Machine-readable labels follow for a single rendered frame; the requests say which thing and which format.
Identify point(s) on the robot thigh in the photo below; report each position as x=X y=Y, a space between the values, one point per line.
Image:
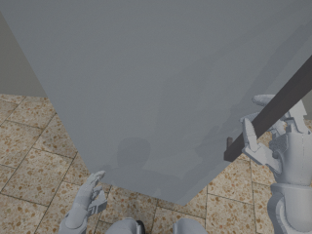
x=124 y=226
x=188 y=226

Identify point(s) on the robot right forearm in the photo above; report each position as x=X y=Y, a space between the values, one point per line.
x=290 y=208

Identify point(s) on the handle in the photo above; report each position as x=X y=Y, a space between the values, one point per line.
x=294 y=90

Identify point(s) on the right robot thigh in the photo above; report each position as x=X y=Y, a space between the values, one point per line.
x=188 y=226

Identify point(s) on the fridge door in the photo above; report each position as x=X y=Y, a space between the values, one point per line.
x=150 y=90

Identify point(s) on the robot left forearm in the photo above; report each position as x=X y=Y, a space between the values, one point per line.
x=74 y=222

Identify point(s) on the left robot thigh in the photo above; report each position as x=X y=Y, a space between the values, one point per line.
x=124 y=226

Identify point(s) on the left robot hand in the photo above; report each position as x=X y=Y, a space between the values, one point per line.
x=86 y=195

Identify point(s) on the right robot hand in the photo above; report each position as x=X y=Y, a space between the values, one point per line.
x=292 y=145

